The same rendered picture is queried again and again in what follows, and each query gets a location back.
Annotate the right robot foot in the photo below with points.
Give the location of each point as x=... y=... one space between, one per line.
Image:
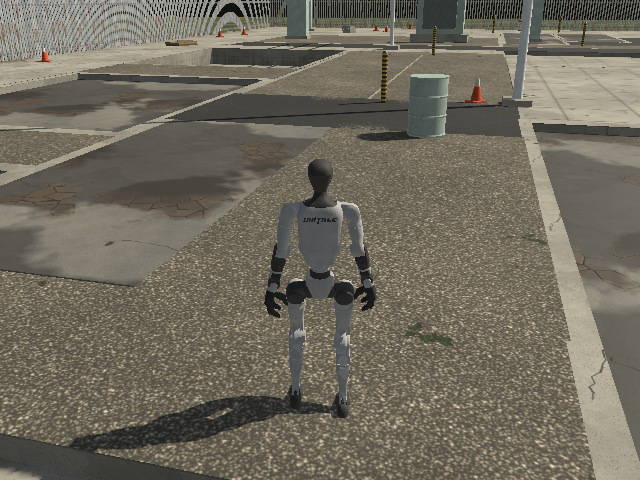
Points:
x=342 y=409

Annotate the robot left forearm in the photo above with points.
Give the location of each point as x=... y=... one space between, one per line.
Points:
x=276 y=271

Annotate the right robot hand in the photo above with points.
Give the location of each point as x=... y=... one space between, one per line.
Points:
x=370 y=297

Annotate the right robot upper arm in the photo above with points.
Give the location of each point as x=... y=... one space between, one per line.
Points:
x=351 y=212

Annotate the left robot hand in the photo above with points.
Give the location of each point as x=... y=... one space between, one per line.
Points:
x=270 y=303

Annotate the humanoid robot head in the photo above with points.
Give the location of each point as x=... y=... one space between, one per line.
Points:
x=320 y=173

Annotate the left robot upper arm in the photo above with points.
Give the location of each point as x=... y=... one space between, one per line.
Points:
x=288 y=212

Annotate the robot right forearm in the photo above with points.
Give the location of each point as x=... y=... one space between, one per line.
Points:
x=365 y=269

